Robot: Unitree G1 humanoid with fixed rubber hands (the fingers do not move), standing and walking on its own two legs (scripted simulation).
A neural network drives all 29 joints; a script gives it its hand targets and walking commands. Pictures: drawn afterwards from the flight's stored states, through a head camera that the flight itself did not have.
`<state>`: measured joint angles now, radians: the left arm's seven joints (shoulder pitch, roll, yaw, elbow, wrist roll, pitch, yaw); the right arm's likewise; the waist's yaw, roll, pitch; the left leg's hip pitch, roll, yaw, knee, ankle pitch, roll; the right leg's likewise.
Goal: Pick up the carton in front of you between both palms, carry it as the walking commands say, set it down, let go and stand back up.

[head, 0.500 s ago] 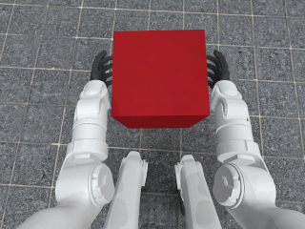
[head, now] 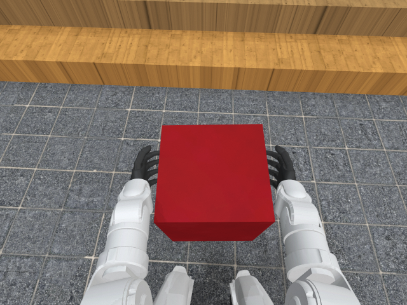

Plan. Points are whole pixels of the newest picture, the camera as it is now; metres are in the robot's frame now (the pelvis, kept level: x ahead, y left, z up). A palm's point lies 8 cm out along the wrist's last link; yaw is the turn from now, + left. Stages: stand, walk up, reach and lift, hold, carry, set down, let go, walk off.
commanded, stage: reach and lift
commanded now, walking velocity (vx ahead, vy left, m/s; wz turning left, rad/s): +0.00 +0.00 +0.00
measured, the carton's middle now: (212, 189) +0.38 +0.01 -0.10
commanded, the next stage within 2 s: hold in 1.50 s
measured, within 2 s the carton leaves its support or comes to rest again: neither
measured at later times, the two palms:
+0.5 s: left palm (122, 170) +0.32 +0.15 +0.11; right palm (320, 173) +0.33 -0.15 +0.11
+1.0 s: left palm (119, 168) +0.32 +0.15 +0.12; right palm (324, 172) +0.32 -0.15 +0.12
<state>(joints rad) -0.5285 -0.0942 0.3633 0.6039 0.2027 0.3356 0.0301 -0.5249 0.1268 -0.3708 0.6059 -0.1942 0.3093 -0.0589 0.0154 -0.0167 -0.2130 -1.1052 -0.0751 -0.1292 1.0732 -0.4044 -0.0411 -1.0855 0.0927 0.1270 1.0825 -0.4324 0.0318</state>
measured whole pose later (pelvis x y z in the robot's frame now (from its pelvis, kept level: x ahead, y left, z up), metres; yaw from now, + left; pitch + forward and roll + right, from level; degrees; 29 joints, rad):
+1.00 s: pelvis +0.02 +0.00 +0.09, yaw +0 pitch -4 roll +0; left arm -0.31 -0.16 0.29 0.36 0.30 0.63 -0.01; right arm -0.32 0.17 -0.30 0.37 -0.30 0.61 0.01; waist 0.00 -0.01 0.00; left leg -0.17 -0.04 -0.13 0.43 -0.20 -0.02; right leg -0.15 0.04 0.15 0.44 -0.23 0.02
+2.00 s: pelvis +0.02 +0.00 +0.09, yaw +0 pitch -7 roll +0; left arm -0.29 -0.16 0.24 0.25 0.28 0.76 0.00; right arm -0.29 0.16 -0.25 0.26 -0.28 0.75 0.01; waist 0.00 -0.01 0.01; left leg -0.07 -0.04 -0.13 0.37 -0.18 -0.01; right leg -0.05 0.03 0.14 0.38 -0.20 0.01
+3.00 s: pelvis +0.45 -0.03 +0.08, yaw +0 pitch +4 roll +1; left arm 0.03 -0.13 0.04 -0.53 0.01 1.20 0.15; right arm 0.06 0.13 -0.05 -0.56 -0.04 1.19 -0.13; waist 0.05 -0.02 -0.14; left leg -0.60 0.06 0.20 0.56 -0.09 0.02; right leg 0.09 -0.04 -0.17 0.24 -0.40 0.00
